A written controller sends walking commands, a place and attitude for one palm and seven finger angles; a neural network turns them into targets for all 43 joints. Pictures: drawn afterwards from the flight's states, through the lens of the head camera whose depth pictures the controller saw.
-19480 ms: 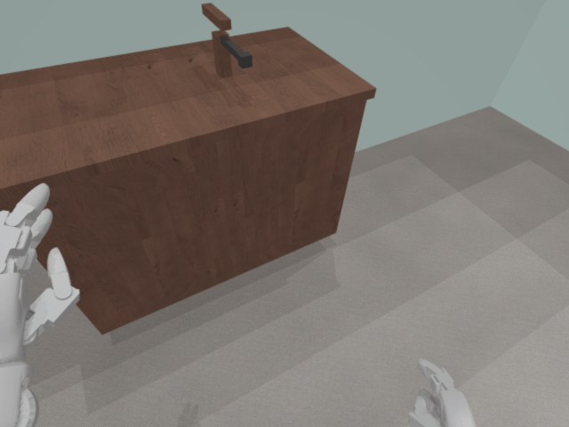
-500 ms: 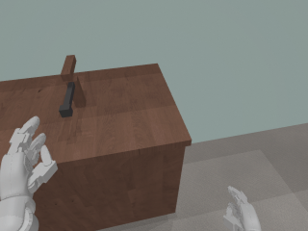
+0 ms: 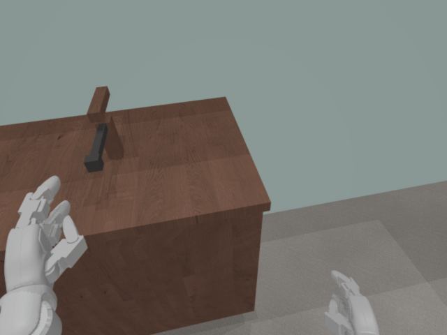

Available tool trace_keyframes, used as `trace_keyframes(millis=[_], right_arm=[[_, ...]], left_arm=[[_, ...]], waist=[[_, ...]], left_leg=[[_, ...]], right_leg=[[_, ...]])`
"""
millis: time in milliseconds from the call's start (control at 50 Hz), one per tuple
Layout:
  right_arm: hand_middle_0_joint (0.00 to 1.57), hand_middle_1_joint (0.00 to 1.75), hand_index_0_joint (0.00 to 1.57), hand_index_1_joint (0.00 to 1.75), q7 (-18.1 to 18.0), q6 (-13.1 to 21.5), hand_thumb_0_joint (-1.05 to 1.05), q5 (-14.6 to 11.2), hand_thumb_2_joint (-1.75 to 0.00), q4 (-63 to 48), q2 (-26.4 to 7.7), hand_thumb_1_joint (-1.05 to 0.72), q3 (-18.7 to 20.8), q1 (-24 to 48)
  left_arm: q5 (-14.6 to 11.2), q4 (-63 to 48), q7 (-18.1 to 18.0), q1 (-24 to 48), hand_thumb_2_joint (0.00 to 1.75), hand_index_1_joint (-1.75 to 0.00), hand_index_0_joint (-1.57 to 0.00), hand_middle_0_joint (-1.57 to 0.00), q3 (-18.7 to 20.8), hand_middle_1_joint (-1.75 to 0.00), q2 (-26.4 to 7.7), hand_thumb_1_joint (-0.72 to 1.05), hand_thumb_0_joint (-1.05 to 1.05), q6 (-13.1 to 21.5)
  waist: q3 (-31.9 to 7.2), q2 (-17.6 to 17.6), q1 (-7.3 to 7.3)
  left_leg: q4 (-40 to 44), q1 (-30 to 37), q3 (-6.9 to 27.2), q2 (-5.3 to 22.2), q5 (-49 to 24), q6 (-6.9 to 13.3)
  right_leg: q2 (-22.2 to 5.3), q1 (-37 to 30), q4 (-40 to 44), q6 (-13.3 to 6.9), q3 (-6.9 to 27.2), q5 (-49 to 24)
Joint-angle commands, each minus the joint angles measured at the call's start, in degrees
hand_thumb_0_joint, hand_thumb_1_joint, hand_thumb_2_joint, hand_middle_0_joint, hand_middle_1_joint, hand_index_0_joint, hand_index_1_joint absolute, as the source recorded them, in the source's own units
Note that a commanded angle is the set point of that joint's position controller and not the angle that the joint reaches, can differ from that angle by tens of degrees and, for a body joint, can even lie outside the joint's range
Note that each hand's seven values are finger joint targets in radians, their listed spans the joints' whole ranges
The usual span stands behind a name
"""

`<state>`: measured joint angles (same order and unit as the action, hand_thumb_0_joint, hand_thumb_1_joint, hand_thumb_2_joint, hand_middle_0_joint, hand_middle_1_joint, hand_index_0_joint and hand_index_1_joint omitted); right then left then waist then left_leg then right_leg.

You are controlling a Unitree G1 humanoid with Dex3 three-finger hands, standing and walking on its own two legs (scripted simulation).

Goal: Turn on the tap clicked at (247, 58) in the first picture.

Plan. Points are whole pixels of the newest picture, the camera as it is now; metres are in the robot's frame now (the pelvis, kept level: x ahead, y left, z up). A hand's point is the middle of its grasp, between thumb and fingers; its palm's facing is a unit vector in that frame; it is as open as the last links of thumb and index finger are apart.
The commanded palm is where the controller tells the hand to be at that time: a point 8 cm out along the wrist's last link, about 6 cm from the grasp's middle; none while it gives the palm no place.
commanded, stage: turn the palm inward beside the body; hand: left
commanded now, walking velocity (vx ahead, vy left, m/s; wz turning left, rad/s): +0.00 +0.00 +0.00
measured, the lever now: (94, 162) +0.39 +0.34 +0.12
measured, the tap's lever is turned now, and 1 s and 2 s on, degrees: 0 0 0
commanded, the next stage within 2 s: reach beside the lever's end, fingers flat in 0.12 s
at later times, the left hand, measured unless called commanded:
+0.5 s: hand (83, 233) +0.21 +0.24 +0.15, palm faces +0.55 -0.82 -0.15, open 7.4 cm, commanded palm +0.15 +0.28 +0.16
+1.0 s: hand (77, 220) +0.23 +0.27 +0.14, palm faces +0.54 -0.83 -0.13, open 7.5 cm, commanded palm +0.19 +0.32 +0.14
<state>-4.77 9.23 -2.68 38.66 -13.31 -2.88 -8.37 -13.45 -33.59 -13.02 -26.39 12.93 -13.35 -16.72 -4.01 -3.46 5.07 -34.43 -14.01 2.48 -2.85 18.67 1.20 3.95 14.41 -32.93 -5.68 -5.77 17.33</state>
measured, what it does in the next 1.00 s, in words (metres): stands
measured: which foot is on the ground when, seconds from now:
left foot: down 0.00-1.00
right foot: down 0.00-1.00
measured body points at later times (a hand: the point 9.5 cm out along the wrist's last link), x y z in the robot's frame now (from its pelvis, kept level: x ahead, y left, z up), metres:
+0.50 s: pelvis +0.00 -0.02 +0.00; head -0.02 -0.05 +0.45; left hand +0.17 +0.28 +0.16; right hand +0.21 -0.24 -0.08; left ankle +0.00 +0.11 -0.73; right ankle +0.01 -0.05 -0.73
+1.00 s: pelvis +0.01 +0.00 +0.00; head +0.00 -0.02 +0.45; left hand +0.20 +0.32 +0.15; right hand +0.20 -0.23 -0.09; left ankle +0.00 +0.11 -0.73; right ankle +0.01 -0.05 -0.73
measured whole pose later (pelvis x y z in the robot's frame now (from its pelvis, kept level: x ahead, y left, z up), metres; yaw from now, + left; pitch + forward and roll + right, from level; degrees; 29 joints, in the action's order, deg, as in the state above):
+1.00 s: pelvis +0.01 +0.00 +0.00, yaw +0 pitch +1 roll +0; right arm -6.1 10.2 -3.1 40.8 -13.9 -1.1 -9.6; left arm -14.5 -16.0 -10.2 -15.8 19.3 -15.2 -10.1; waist -3.2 -3.0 3.9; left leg -33.9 -16.0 2.2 -2.9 18.6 1.3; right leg 3.9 16.6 -32.7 -5.7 -5.5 17.3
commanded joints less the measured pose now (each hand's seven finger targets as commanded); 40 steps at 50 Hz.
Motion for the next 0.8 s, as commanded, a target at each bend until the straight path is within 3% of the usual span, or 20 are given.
trace_keyframes(millis=[0,20,80,100,120,180,220,280,300,320,340,360,500,520,580,600,620,680,700,780], right_arm=[[0.20,0.30,0.20,0.30,-0.4,3.6,0.00,-0.3,-0.90,-9.3,-6.0,-0.90,2.2,10.5],[0.20,0.30,0.20,0.30,-0.3,3.8,0.00,-0.2,-0.90,-9.9,-5.7,-0.90,2.1,10.4],[0.20,0.30,0.20,0.30,-0.3,3.9,0.00,-0.2,-0.90,-9.8,-5.9,-0.90,2.3,10.4],[0.20,0.30,0.20,0.30,-0.2,3.9,0.00,-0.4,-0.90,-9.2,-5.9,-0.90,2.3,10.5],[0.20,0.30,0.20,0.30,-0.2,3.9,0.00,-0.4,-0.90,-9.7,-5.7,-0.90,2.2,10.5],[0.20,0.30,0.20,0.30,-0.1,4.0,0.00,-0.3,-0.90,-9.7,-5.8,-0.90,2.4,10.5],[0.20,0.30,0.20,0.30,-0.1,3.8,0.00,-0.4,-0.90,-9.2,-5.5,-0.90,2.4,10.5],[0.20,0.30,0.20,0.30,-0.4,3.5,0.00,-0.5,-0.90,-8.7,-5.7,-0.90,2.6,10.6],[0.20,0.30,0.20,0.30,-0.5,3.3,0.00,-0.6,-0.90,-7.9,-5.7,-0.90,2.8,10.9],[0.20,0.30,0.20,0.30,-0.5,3.3,0.00,-0.6,-0.90,-8.5,-5.4,-0.90,2.6,11.2],[0.20,0.30,0.20,0.30,-0.5,3.4,0.00,-0.8,-0.90,-8.1,-5.6,-0.90,2.8,10.8],[0.20,0.30,0.20,0.30,-0.6,3.5,0.00,-0.7,-0.90,-8.1,-5.6,-0.90,2.7,11.0],[0.20,0.30,0.20,0.30,-0.8,4.1,0.00,-0.8,-0.90,-7.3,-6.3,-0.90,3.1,9.4],[0.20,0.30,0.20,0.30,-0.9,4.2,0.00,-0.7,-0.90,-7.9,-6.1,-0.90,3.1,9.1],[0.20,0.30,0.20,0.30,-0.9,4.0,0.00,-0.7,-0.90,-7.9,-6.4,-0.90,3.5,8.1],[0.20,0.30,0.20,0.30,-0.9,3.8,0.00,-0.6,-0.90,-7.5,-6.5,-0.90,3.6,7.9],[0.20,0.30,0.20,0.30,-0.8,3.7,0.00,-0.7,-0.90,-7.8,-6.3,-0.90,3.5,7.4],[0.20,0.30,0.20,0.30,-1.0,4.0,0.00,-0.7,-0.90,-8.0,-6.6,-0.90,3.6,6.6],[0.20,0.30,0.20,0.30,-1.1,4.1,0.00,-0.7,-0.90,-7.4,-6.7,-0.90,3.6,6.5],[0.20,0.30,0.20,0.30,-1.4,4.6,0.00,-0.7,-0.90,-7.4,-6.9,-0.90,3.8,6.3]], left_arm=[[1.2,-12.8,-1.0,6.4,0.90,-0.30,-0.20,-0.20,6.2,-0.30,-9.2,0.90,0.00,4.2],[1.0,-13.7,-1.0,6.7,0.90,-0.30,-0.20,-0.20,4.6,-0.30,-7.5,0.90,0.00,4.5],[0.6,-12.4,-0.9,5.7,0.90,-0.30,-0.20,-0.20,5.1,-0.30,-7.9,0.90,0.00,4.4],[1.2,-12.6,-1.0,5.7,0.90,-0.30,-0.20,-0.20,5.8,-0.30,-9.0,0.90,0.00,4.4],[0.9,-13.2,-0.9,6.2,0.90,-0.30,-0.20,-0.20,4.3,-0.30,-7.4,0.90,0.00,4.5],[0.7,-13.0,-1.0,5.5,0.90,-0.30,-0.20,-0.20,5.2,-0.30,-8.2,0.90,0.00,4.6],[0.7,-12.2,-1.3,6.4,0.90,-0.30,-0.20,-0.20,5.8,-0.30,-8.5,0.90,0.00,4.4],[0.1,-9.0,-1.6,8.1,0.90,-0.30,-0.20,-0.20,8.6,-0.30,-10.4,0.90,0.00,4.3],[0.3,-8.0,-1.8,8.1,0.90,-0.30,-0.20,-0.20,10.6,-0.30,-12.4,0.90,0.00,4.1],[0.0,-9.0,-1.5,10.4,0.90,-0.30,-0.20,-0.20,8.2,-0.30,-9.9,0.90,0.00,4.5],[0.1,-7.5,-1.5,10.6,0.90,-0.30,-0.20,-0.20,9.4,-0.30,-11.3,0.90,0.00,4.5],[-0.2,-7.1,-1.1,11.8,0.90,-0.30,-0.20,-0.20,8.3,-0.30,-10.1,0.90,0.00,4.7],[-0.4,-3.4,0.8,12.4,0.90,-0.30,-0.20,-0.20,11.0,-0.30,-12.9,0.90,0.00,6.0],[-0.7,-3.6,1.1,12.9,0.90,-0.30,-0.20,-0.20,9.7,-0.30,-11.0,0.90,0.00,6.2],[-1.1,-1.9,1.5,10.8,0.90,-0.30,-0.20,-0.20,12.4,-0.30,-12.5,0.90,0.00,6.6],[-1.0,-1.4,1.2,9.9,0.90,-0.30,-0.20,-0.20,14.6,-0.30,-14.2,0.90,0.00,6.7],[-0.9,-2.0,1.6,11.0,0.90,-0.30,-0.20,-0.20,12.7,-0.30,-12.2,0.90,0.00,7.3],[-1.1,-1.1,1.9,12.5,0.90,-0.29,-0.20,-0.20,12.2,-0.29,-11.9,0.90,0.00,8.4],[-0.8,-0.4,1.6,13.4,0.90,-0.29,-0.20,-0.20,14.0,-0.29,-13.7,0.90,0.00,8.8],[-0.7,1.2,2.4,16.0,0.90,-0.28,-0.19,-0.19,12.1,-0.28,-12.7,0.90,0.00,10.2]], waist=[[-1.5,0.2,0.13],[-1.8,1.5,-0.27],[-2.0,4.7,-0.41],[-1.4,2.0,-0.06],[-1.5,2.8,-0.52],[-2.3,4.4,-0.42],[-1.6,2.5,-0.56],[-1.4,5.5,-0.63],[-0.9,3.5,-0.19],[-1.6,2.6,-0.88],[-1.4,2.8,-0.83],[-1.6,2.8,-1.07],[-3.9,1.7,-0.64],[-4.4,2.9,-0.99],[-6.5,4.8,-0.56],[-6.3,3.7,-0.02],[-6.9,3.3,-0.57],[-5.2,2.4,-1.12],[-4.6,2.3,-0.83],[-4.3,1.8,-1.70]], left_leg=[[4.4,-2.3,0.8,2.2,-7.8,0.7],[4.5,-2.5,0.9,2.1,-8.0,0.7],[3.6,-3.8,1.0,2.2,-7.0,0.9],[3.5,-3.5,0.7,2.2,-6.8,0.8],[3.6,-3.6,0.9,2.1,-6.7,0.9],[2.6,-4.6,0.9,2.2,-6.5,0.8],[2.7,-4.7,0.8,2.2,-5.8,0.7],[2.0,-6.5,1.2,2.3,-4.8,0.6],[1.8,-6.6,0.9,2.2,-3.8,0.5],[1.8,-6.3,1.0,2.2,-4.3,0.5],[1.6,-6.6,1.0,2.3,-4.1,0.4],[1.5,-6.7,1.2,2.3,-3.8,0.3],[2.2,-5.4,1.0,2.0,-7.5,0.6],[2.3,-5.3,0.9,2.0,-8.0,0.7],[2.2,-5.4,0.7,2.1,-10.8,0.6],[2.3,-5.1,0.7,2.0,-11.5,0.6],[2.8,-4.3,0.5,1.9,-12.8,0.6],[2.9,-3.8,0.4,1.8,-12.7,0.8],[3.1,-3.7,0.6,1.9,-12.6,0.7],[3.5,-3.4,0.5,1.7,-11.7,0.8]], right_leg=[[-6.0,-1.8,8.7,5.3,7.4,-3.5],[-6.3,-2.2,8.3,5.4,7.3,-4.0],[-7.1,-2.8,9.1,6.4,9.0,-4.5],[-7.0,-2.4,9.5,6.1,9.2,-3.4],[-7.2,-2.3,9.2,6.2,9.0,-3.4],[-8.2,-3.3,9.6,6.9,10.7,-4.7],[-8.2,-2.7,9.9,6.8,10.8,-3.0],[-9.0,-3.1,10.6,7.6,12.6,-2.8],[-9.1,-2.9,11.5,7.5,13.3,-0.4],[-9.6,-3.1,10.9,7.5,13.4,-1.5],[-9.4,-2.7,11.0,7.5,13.4,-1.0],[-9.8,-2.8,11.0,7.6,13.9,-1.2],[-8.6,-4.0,8.7,7.2,12.0,-8.9],[-8.8,-4.5,8.2,7.4,11.7,-10.4],[-8.5,-6.3,6.7,7.6,11.0,-16.9],[-8.2,-6.2,6.6,7.4,10.5,-17.9],[-7.8,-6.4,5.7,7.0,9.4,-19.4],[-7.0,-4.2,5.9,6.6,8.6,-17.6],[-6.7,-3.8,6.1,6.4,8.4,-16.7],[-6.5,-2.8,6.3,6.0,8.2,-13.9]])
